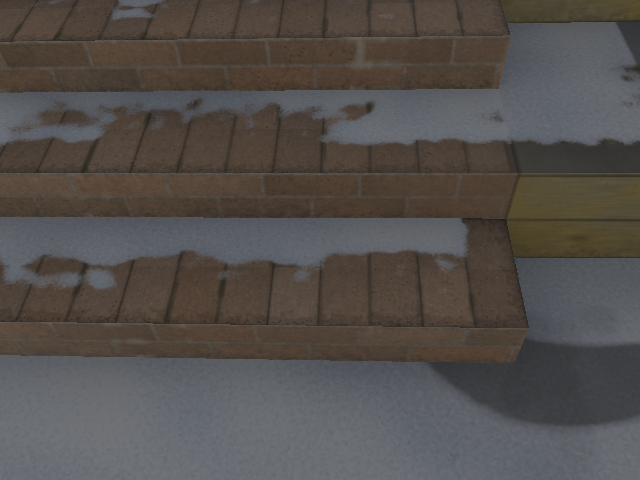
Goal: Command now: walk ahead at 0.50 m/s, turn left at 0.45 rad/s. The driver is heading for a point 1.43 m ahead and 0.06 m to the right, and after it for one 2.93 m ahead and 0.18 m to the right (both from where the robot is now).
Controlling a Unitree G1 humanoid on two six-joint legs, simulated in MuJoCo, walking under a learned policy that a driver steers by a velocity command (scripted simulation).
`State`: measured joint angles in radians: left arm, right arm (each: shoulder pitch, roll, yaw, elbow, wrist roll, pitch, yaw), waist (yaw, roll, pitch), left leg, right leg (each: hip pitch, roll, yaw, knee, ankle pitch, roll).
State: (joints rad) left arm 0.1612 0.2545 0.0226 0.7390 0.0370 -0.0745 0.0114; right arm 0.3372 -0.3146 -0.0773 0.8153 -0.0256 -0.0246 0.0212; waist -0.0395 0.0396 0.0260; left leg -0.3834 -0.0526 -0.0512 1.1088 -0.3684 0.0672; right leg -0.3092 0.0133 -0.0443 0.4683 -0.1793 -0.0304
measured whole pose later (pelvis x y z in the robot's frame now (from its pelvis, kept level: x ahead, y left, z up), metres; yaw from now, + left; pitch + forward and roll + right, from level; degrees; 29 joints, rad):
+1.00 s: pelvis +0.50 +0.04 +0.00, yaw +5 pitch +0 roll +0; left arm 0.28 0.21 0.04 0.97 0.02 -0.07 0.00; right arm 0.28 -0.22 -0.03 0.96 -0.03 -0.06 0.01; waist -0.01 0.04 0.02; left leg -0.47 0.01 0.02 1.35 -0.32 0.07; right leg -0.26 0.04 -0.09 0.46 -0.20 -0.08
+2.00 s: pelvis +1.05 +0.14 +0.17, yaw -11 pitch +4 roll -3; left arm -0.01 0.10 -0.02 0.69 0.00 0.03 0.00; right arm 0.55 -0.12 -0.01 1.06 0.02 -0.09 -0.06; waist -0.01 -0.01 0.00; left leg 0.04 0.10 0.34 0.40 -0.26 0.02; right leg -0.88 0.07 -0.25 1.22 -0.48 -0.21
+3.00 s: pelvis +1.48 +0.03 +0.44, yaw -15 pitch +3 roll +0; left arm 0.08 0.11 0.00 0.62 0.05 -0.01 0.02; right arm 0.35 -0.16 -0.08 0.75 -0.02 -0.03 -0.09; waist -0.07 -0.04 -0.02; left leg -0.37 -0.13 -0.11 0.60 -0.27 0.07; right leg -0.81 -0.01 0.00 1.41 -0.17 0.01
